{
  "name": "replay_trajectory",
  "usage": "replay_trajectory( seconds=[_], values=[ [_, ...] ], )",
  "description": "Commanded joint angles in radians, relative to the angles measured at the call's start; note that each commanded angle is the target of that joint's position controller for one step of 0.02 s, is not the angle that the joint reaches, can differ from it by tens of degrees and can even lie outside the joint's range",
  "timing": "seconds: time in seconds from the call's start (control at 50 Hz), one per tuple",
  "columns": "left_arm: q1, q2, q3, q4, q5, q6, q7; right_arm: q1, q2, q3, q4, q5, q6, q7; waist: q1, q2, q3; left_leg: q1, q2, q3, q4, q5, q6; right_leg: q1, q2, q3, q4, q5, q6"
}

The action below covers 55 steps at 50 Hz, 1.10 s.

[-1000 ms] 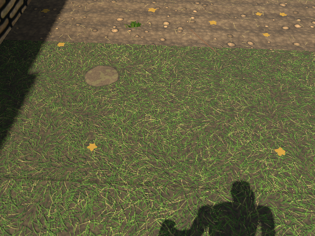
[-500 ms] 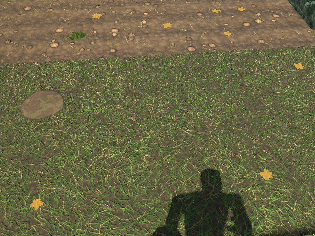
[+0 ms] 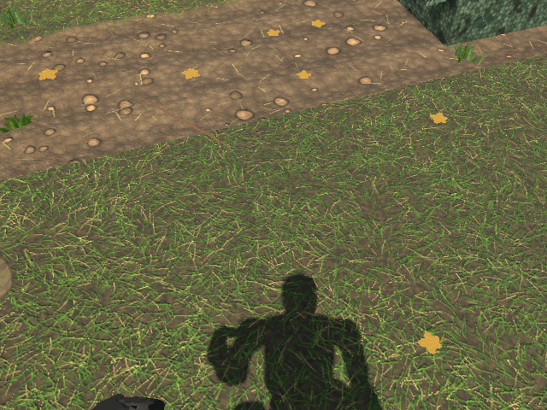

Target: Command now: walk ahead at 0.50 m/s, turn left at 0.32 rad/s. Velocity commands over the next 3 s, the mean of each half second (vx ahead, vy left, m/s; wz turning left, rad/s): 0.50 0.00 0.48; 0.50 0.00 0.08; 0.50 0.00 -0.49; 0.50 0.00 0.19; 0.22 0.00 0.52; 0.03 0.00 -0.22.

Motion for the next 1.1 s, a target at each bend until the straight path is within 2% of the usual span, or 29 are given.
replay_trajectory(
  seconds=[0.02,0.06,0.08,0.1,0.12,0.16,0.2,0.26,0.3,0.34,0.36,0.38,0.44,0.48,0.5,0.52,0.54,0.56,0.6,0.64,0.68,0.72,0.84,0.92,0.96,0.98,1.0,1.04,1.1],
  values=[
    [0.129,0.119,0.046,-0.057,-0.018,-0.019,0.024,-0.17,-0.141,-0.036,-0.108,0.002,-0.023,-0.016,0.176,0.081,0.007,-0.17,0.248,-0.265,0.043,0.234,0.223,0.263,0.018,-0.015,-0.111,-0.065,-0.036],
    [0.348,0.141,0.064,0.001,-0.047,-0.043,0.043,-0.192,-0.199,-0.06,-0.129,-0.005,-0.017,0.005,0.268,0.035,-0.057,-0.373,0.128,-0.207,0.381,0.334,0.188,0.657,0.048,-0.049,-0.234,0.002,-0.085],
    [0.436,0.204,0.068,0.019,-0.049,-0.051,0.06,-0.046,-0.044,-0.024,-0.133,-0.007,-0.02,0.019,0.215,-0.186,-0.259,-0.578,-0.015,-0.075,0.748,-0.166,0.066,0.953,-0.24,0.296,-0.234,0.444,-0.353],
    [0.517,0.169,0.057,0.036,-0.015,-0.058,0.026,-0.091,-0.015,-0.018,-0.172,0.005,-0.036,0.029,0.267,-0.175,-0.139,-0.822,-0.041,-0.131,0.956,-0.346,0.049,0.839,-0.418,0.604,-0.389,0.293,-0.502],
    [0.439,0.136,0.061,0.063,-0.002,-0.059,0.015,-0.179,-0.072,-0.037,-0.189,0.017,-0.02,0.011,0.241,-0.037,0.078,-0.93,0.029,-0.193,1.025,-0.233,0.05,0.647,-0.445,0.574,-0.442,0.102,-0.457],
    [0.303,0.0,0.015,0.048,-0.032,-0.06,0.013,-0.182,-0.067,-0.042,-0.18,-0.009,0.017,-0.03,0.16,0.041,0.033,-0.792,0.107,-0.159,0.942,-0.045,0.032,0.497,-0.326,0.315,-0.445,0.091,-0.341],
    [0.201,-0.076,-0.011,0.034,-0.011,-0.053,0.054,-0.187,0.028,0.001,-0.187,-0.064,0.04,-0.008,0.116,0.009,0.051,-0.655,0.163,-0.137,0.754,0.151,0.037,0.361,-0.202,0.122,-0.433,0.059,-0.218],
    [0.297,-0.032,-0.016,0.067,0.003,-0.075,0.107,-0.285,-0.013,-0.007,-0.202,-0.035,0.019,0.041,0.184,-0.001,0.042,-0.624,0.174,-0.083,0.442,0.589,0.005,0.352,-0.12,-0.026,-0.329,0.03,-0.171],
    [0.411,0.037,-0.009,0.125,0.01,-0.083,0.091,-0.358,-0.021,-0.005,-0.222,-0.019,0.024,0.036,0.205,-0.009,0.044,-0.357,0.139,0.02,0.25,0.838,0.001,0.139,-0.066,-0.126,-0.291,-0.092,-0.154],
    [0.48,0.022,-0.024,0.177,0.013,-0.079,0.052,-0.422,-0.056,-0.006,-0.269,-0.025,0.052,0.029,0.198,-0.011,0.134,-0.329,0.153,0.007,0.248,0.79,0.017,0.092,-0.163,-0.055,-0.29,-0.157,-0.176],
    [0.363,0.138,0.041,0.155,-0.176,-0.067,0.075,-0.539,-0.103,-0.034,-0.305,0.171,0.064,0.014,0.204,0.024,0.175,-0.357,0.082,-0.059,0.191,0.759,0.027,0.04,-0.149,-0.056,-0.205,-0.081,-0.152],
    [0.382,0.161,0.041,0.155,-0.177,-0.056,0.08,-0.566,-0.1,-0.025,-0.314,0.176,0.072,0.014,0.211,0.048,0.151,-0.415,0.081,-0.046,0.153,0.762,0.023,0.155,-0.171,-0.081,-0.12,-0.04,-0.137],
    [0.477,0.104,0.047,0.176,-0.133,-0.011,0.087,-0.565,-0.047,-0.019,-0.299,0.12,0.093,0.045,0.248,0.061,0.1,-0.431,0.117,-0.016,0.015,0.746,0.028,0.342,-0.202,-0.095,0.104,0.008,-0.093],
    [0.44,0.135,0.057,0.182,-0.115,0.006,0.08,-0.28,-0.101,-0.06,-0.201,0.105,0.098,0.034,0.096,0.037,-0.038,-0.048,0.073,0.056,-0.019,0.689,0.067,0.254,-0.19,-0.125,0.456,0.25,-0.076],
    [0.419,0.151,0.067,0.178,-0.12,-0.005,0.073,-0.115,-0.201,-0.101,-0.155,0.096,0.104,0.01,-0.007,0.114,-0.129,0.265,0.074,0.05,-0.003,0.756,0.127,0.073,-0.102,-0.177,0.832,0.191,-0.026],
    [0.547,0.039,0.044,0.13,-0.092,-0.03,0.049,-0.089,-0.281,-0.104,-0.15,0.083,0.084,-0.003,0.074,0.32,-0.231,0.703,0.252,-0.174,0.351,1.183,0.252,-0.439,-0.011,-0.128,1.269,-0.647,0.028],
    [0.519,0.102,0.025,0.045,-0.134,-0.062,0.028,0.013,-0.294,-0.112,-0.155,0.104,0.084,-0.011,0.001,0.358,-0.509,0.91,0.406,-0.46,0.314,0.854,0.438,-0.594,-0.002,0.062,1.346,-0.625,0.033],
    [0.406,0.181,0.052,0.014,-0.133,-0.078,0.035,-0.04,-0.247,-0.098,-0.202,0.092,0.1,-0.03,-0.006,0.169,-0.476,0.788,0.377,-0.429,0.169,0.706,0.37,-0.598,-0.066,0.079,1.174,-0.542,0.013],
    [0.307,0.124,0.039,-0.045,-0.168,-0.085,0.076,-0.176,-0.277,-0.1,-0.21,0.065,0.096,-0.064,0.119,0.043,-0.331,0.413,0.505,-0.782,-0.076,-0.017,0.393,-0.667,-0.073,0.102,0.954,-0.211,0.025],
    [0.324,0.145,0.058,0.025,-0.11,-0.027,0.094,-0.403,-0.148,-0.053,-0.26,0.069,0.068,-0.063,0.24,-0.081,-0.082,-0.15,0.42,-0.544,-0.097,0.23,0.308,-0.401,-0.136,0.104,0.688,-0.14,0.07],
    [0.342,0.093,0.059,0.038,-0.071,-0.012,0.1,-0.466,-0.177,-0.063,-0.264,0.065,0.052,-0.066,0.27,0.03,-0.046,-0.407,0.256,-0.299,-0.108,0.291,0.236,-0.139,-0.127,0.059,0.382,-0.016,0.095],
    [0.269,0.067,0.053,0.029,-0.08,-0.016,0.087,-0.395,-0.183,-0.069,-0.233,0.068,0.039,-0.078,0.225,0.103,-0.076,-0.458,0.182,-0.148,-0.123,0.284,0.197,0.047,-0.094,0.025,0.17,0.208,0.077],
    [0.008,0.105,0.061,-0.06,-0.115,-0.009,0.056,-0.231,-0.186,-0.087,-0.163,0.088,0.048,-0.081,0.097,0.086,0.011,-0.085,0.305,-0.238,-0.138,0.059,0.169,-0.172,-0.059,0.034,-0.072,0.132,-0.022],
    [0.046,0.102,0.069,-0.067,-0.104,-0.02,0.027,-0.248,-0.198,-0.096,-0.161,0.094,0.068,-0.082,0.139,0.094,-0.015,0.033,0.298,-0.158,-0.019,0.243,0.106,-0.092,0.0,-0.03,-0.172,0.003,-0.104],
    [0.311,0.2,0.118,0.007,-0.097,-0.016,0.033,-0.298,-0.144,-0.078,-0.193,0.079,0.065,-0.082,0.244,-0.019,-0.182,-0.14,0.159,0.018,0.358,0.447,0.015,0.336,-0.024,0.071,-0.212,0.121,-0.171],
    [0.432,0.308,0.147,0.031,-0.108,-0.014,0.032,-0.275,-0.103,-0.06,-0.232,0.061,0.035,-0.078,0.259,-0.286,-0.257,-0.564,-0.002,0.087,0.747,0.079,-0.081,0.692,-0.217,0.509,-0.335,0.036,-0.323],
    [0.504,0.249,0.129,0.036,-0.114,-0.016,0.025,-0.298,-0.134,-0.065,-0.224,0.053,0.013,-0.071,0.293,-0.247,-0.323,-0.743,-0.01,-0.064,0.851,-0.234,-0.065,0.824,-0.267,0.739,-0.439,-0.086,-0.341],
    [0.368,0.208,0.113,-0.006,-0.093,-0.007,0.033,-0.418,-0.151,-0.072,-0.245,0.075,-0.001,-0.074,0.263,-0.027,-0.155,-0.799,0.079,-0.074,0.838,-0.089,-0.03,0.642,-0.221,0.542,-0.455,-0.049,-0.266],
    [0.249,0.174,0.105,-0.039,-0.099,-0.003,0.039,-0.399,-0.149,-0.082,-0.25,0.056,0.012,-0.086,0.162,-0.037,-0.115,-0.603,0.125,-0.071,0.621,0.002,-0.052,0.386,-0.156,0.392,-0.504,0.166,-0.252]
  ],
)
